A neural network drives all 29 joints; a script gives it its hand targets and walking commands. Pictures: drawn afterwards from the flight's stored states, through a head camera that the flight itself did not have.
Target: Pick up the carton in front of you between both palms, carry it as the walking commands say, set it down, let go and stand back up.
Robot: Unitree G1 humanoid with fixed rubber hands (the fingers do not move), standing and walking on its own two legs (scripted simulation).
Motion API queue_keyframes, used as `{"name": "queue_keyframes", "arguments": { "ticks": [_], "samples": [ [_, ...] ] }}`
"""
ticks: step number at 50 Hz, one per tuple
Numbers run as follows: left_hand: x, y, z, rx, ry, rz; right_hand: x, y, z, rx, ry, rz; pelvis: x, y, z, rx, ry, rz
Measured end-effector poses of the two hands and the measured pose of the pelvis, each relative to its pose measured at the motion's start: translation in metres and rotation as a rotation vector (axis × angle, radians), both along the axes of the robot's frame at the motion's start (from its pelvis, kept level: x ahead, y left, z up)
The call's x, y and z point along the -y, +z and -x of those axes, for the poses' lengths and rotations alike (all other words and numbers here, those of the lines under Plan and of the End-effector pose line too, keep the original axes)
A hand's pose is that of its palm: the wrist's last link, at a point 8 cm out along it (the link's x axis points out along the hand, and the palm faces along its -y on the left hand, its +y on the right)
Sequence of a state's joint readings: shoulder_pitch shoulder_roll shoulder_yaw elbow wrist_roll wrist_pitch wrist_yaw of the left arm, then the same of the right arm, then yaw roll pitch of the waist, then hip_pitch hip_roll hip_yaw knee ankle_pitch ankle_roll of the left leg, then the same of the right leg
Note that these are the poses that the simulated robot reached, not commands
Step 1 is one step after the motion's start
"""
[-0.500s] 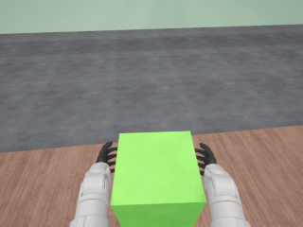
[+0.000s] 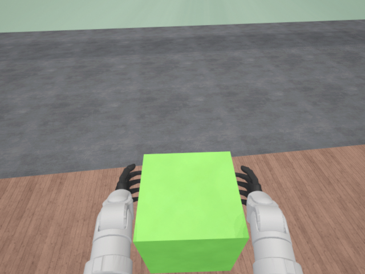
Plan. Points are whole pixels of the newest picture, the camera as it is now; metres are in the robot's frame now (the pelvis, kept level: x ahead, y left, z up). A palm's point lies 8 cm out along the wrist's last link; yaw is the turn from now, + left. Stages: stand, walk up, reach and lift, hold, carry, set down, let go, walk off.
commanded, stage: reach and lift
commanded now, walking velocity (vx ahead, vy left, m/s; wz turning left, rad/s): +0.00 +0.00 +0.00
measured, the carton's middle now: (188, 214) +0.30 +0.00 -0.05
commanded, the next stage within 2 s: hold in 0.42 s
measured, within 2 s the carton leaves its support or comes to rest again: neither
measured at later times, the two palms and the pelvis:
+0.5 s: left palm (122, 193) +0.30 +0.15 +0.05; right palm (255, 194) +0.30 -0.15 +0.05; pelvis +0.01 +0.00 +0.00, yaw +0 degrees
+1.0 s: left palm (120, 194) +0.29 +0.15 +0.06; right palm (256, 195) +0.29 -0.15 +0.05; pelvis +0.00 +0.00 +0.00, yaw +0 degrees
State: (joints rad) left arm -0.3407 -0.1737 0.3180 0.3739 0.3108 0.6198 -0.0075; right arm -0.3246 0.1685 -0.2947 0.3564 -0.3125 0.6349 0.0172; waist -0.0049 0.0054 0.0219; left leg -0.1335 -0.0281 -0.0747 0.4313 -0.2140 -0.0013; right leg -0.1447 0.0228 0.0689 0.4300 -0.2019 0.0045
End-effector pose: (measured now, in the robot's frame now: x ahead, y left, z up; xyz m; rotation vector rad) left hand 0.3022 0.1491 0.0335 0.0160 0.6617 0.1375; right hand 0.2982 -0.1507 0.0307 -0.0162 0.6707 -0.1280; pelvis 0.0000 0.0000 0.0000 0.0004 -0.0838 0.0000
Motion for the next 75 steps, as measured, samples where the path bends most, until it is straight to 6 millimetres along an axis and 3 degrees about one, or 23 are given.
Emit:
{"name": "queue_keyframes", "arguments": {
  "ticks": [21,30,45,61,69,75],
  "samples": [
    [0.000,0.009,0.000,-0.004,-0.011,-0.017,-0.001,0.009,-0.001,-0.004,0.015,0.016,0.001,0.004,-0.012,0.020,0.001,0.000],
    [-0.001,0.024,0.008,0.027,-0.011,-0.017,-0.001,0.024,0.007,0.027,0.015,0.016,0.001,0.005,-0.010,0.042,0.000,0.000],
    [-0.001,0.023,0.014,0.012,0.002,0.002,-0.001,0.023,0.012,0.012,0.003,-0.003,0.001,0.002,0.005,0.061,0.000,0.000],
    [0.000,0.023,0.009,0.011,-0.003,-0.009,-0.001,0.024,0.007,0.010,0.012,0.007,0.002,0.003,-0.002,0.057,0.003,0.000],
    [-0.005,0.028,-0.006,0.038,0.007,0.005,-0.005,0.030,-0.009,0.036,0.009,0.005,-0.001,-0.002,-0.018,-0.069,0.030,0.006],
    [-0.025,0.039,-0.031,0.053,0.030,0.022,-0.025,0.044,-0.040,0.052,0.007,-0.019,-0.016,-0.006,-0.051,-0.126,0.008,-0.004]
  ]
}}
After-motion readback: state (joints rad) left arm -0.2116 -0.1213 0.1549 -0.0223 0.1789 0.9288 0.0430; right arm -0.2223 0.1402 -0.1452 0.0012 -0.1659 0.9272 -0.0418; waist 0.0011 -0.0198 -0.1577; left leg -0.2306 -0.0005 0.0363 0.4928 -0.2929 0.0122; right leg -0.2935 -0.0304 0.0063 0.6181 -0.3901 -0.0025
